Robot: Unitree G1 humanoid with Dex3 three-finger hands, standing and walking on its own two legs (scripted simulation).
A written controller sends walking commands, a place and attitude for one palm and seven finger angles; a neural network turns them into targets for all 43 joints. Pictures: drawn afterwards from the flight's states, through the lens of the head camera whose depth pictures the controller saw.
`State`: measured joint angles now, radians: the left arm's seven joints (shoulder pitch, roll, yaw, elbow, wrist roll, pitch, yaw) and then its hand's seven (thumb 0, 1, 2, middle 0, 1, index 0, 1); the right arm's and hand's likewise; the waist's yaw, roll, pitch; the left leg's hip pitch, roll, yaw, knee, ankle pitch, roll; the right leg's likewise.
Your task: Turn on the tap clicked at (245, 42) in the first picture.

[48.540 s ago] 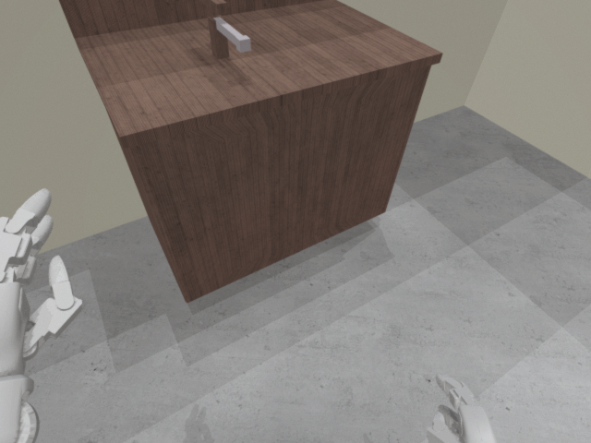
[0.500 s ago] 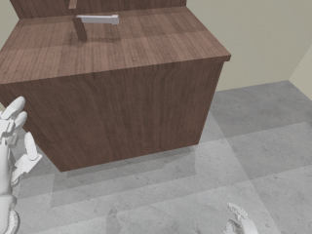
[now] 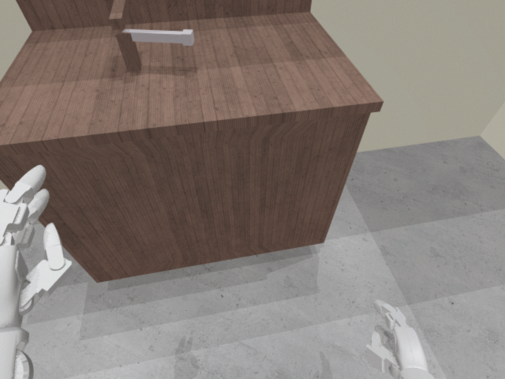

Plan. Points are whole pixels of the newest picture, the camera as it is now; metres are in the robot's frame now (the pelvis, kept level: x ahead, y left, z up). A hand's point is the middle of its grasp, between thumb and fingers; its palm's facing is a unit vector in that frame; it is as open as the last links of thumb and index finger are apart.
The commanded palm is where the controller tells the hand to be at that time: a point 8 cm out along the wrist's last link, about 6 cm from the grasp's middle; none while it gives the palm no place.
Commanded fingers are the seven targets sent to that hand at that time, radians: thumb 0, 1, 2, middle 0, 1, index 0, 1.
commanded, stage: stop stepping back and stand still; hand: left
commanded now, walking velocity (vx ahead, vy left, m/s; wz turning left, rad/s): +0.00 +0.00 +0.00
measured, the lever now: (187, 37) +0.85 +0.22 +0.13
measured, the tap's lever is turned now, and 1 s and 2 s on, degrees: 75 75 75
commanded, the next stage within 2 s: stand and check the lever's angle in 0.82 s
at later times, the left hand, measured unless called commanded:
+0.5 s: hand (24, 272) +0.19 +0.26 +0.17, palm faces +0.38 -0.86 -0.35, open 7.4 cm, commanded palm +0.14 +0.30 +0.18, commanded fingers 0.00 0.90 0.90 -0.20 -0.30 -0.20 -0.30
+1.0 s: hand (23, 276) +0.19 +0.26 +0.16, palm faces +0.38 -0.85 -0.36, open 7.4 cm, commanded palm +0.14 +0.30 +0.18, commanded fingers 0.00 0.90 0.90 -0.20 -0.30 -0.20 -0.30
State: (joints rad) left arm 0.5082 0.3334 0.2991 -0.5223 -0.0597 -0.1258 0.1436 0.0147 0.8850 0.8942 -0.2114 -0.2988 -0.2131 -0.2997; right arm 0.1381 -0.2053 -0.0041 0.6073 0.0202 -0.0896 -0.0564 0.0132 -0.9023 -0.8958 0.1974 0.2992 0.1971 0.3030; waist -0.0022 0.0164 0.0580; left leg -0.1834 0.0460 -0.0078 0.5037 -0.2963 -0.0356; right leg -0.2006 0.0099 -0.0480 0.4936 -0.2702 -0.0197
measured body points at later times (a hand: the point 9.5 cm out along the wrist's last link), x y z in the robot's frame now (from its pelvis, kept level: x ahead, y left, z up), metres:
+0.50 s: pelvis -0.02 +0.02 +0.01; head -0.02 +0.03 +0.46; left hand +0.17 +0.30 +0.19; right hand +0.15 -0.21 -0.07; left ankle -0.02 +0.14 -0.74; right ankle +0.00 -0.10 -0.74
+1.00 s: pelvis -0.03 +0.03 +0.01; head -0.02 +0.02 +0.46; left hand +0.17 +0.31 +0.18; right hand +0.15 -0.21 -0.08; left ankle -0.02 +0.14 -0.74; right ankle +0.00 -0.10 -0.74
